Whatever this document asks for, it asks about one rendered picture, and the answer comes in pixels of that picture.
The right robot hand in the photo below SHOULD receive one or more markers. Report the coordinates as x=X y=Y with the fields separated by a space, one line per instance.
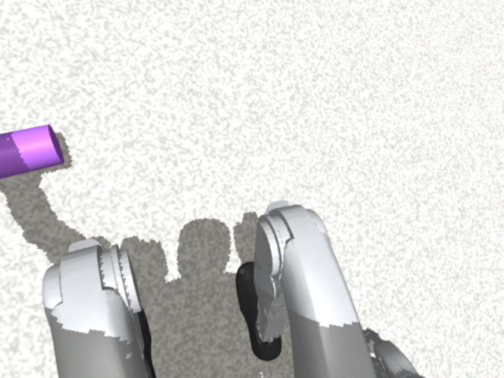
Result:
x=389 y=362

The bottle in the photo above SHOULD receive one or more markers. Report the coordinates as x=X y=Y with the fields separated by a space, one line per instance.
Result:
x=29 y=150

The right robot foot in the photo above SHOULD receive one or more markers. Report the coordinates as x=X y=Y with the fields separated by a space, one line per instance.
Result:
x=248 y=303

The left robot foot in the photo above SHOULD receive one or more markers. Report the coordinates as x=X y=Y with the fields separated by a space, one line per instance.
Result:
x=147 y=344

